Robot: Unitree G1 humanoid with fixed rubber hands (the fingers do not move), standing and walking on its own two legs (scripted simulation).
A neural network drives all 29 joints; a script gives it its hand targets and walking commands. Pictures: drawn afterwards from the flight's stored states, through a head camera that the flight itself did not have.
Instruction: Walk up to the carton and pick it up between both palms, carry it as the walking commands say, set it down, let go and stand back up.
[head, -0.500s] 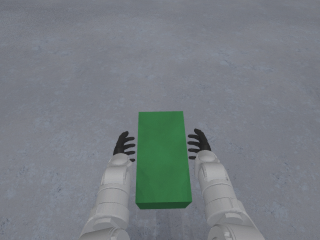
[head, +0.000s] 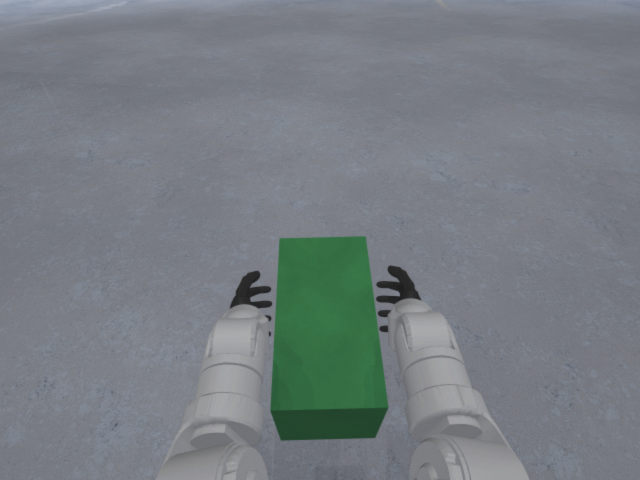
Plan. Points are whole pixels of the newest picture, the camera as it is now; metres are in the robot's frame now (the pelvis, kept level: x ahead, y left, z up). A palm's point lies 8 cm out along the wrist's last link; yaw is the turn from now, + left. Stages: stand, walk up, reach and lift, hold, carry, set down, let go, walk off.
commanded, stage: reach and lift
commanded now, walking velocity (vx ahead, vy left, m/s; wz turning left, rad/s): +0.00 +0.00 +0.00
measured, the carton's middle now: (325, 333) +0.36 +0.00 -0.03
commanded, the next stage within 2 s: hold in 0.90 s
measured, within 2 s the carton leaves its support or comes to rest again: neither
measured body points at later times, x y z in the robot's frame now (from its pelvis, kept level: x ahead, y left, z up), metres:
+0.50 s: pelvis +0.00 +0.00 +0.00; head -0.05 -0.01 +0.45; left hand +0.33 +0.11 +0.05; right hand +0.33 -0.11 +0.05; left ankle +0.04 +0.13 -0.73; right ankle +0.05 -0.13 -0.73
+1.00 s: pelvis +0.00 +0.00 +0.00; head -0.07 +0.00 +0.45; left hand +0.32 +0.11 +0.05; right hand +0.32 -0.12 +0.05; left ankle +0.04 +0.13 -0.73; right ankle +0.05 -0.13 -0.73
